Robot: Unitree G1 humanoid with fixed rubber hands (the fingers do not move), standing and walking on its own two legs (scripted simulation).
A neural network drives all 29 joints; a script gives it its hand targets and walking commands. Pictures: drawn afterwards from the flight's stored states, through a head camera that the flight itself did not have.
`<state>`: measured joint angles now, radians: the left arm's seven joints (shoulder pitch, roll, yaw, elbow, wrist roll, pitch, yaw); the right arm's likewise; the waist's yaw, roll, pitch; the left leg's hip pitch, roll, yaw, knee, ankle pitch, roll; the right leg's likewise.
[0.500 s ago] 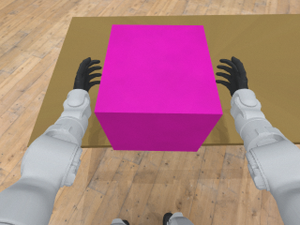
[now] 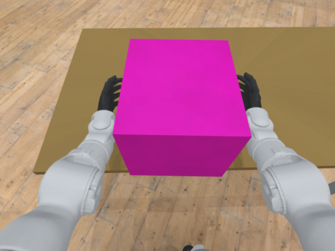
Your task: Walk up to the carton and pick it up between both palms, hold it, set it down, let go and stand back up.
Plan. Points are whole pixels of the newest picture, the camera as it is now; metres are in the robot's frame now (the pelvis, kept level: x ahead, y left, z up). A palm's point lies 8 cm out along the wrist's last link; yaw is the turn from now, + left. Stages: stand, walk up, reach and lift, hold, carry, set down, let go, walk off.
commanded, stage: reach and lift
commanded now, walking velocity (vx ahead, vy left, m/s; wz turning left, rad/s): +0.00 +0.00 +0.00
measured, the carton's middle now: (177, 110) +0.47 -0.04 +0.01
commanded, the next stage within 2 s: none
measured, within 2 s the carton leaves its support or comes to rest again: leaves its support in 1.78 s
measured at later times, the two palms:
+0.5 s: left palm (107, 108) +0.45 +0.14 +0.06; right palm (249, 106) +0.44 -0.22 +0.06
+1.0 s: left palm (106, 111) +0.45 +0.14 +0.06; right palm (251, 113) +0.42 -0.22 +0.06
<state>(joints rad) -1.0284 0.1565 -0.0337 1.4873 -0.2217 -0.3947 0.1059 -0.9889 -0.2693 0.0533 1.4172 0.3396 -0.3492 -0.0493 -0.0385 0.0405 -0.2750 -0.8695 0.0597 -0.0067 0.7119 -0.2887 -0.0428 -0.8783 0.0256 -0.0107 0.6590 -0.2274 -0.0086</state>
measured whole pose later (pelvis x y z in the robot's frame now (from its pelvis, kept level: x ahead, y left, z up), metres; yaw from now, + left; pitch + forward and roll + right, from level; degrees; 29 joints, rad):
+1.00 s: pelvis +0.01 +0.00 +0.03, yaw +2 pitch +19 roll +0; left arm -0.93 0.14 0.35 1.45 0.14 -0.52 0.04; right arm -0.84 -0.12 -0.52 1.22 -0.27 -0.43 -0.01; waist -0.09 0.05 -0.12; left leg -0.59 0.04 -0.01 0.44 -0.18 -0.04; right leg -0.59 0.01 -0.02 0.41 -0.14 -0.01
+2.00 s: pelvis +0.01 +0.00 +0.04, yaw +2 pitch +11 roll -1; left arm -0.75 0.10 0.18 1.22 0.04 -0.35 0.08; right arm -0.68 -0.12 -0.30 1.09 -0.10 -0.33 -0.05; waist -0.05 0.03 -0.14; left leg -0.37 0.04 -0.02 0.34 -0.15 -0.03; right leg -0.37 0.00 -0.03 0.28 -0.10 0.00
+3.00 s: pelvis +0.01 +0.01 +0.04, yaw +3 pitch -4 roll -1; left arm -0.51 0.03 0.24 0.31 0.19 0.42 -0.03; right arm -0.57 -0.13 -0.10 0.62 0.14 0.15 -0.10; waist -0.07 -0.04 -0.01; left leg -0.07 0.03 -0.03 0.32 -0.18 -0.02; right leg -0.06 -0.01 -0.04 0.26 -0.13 0.01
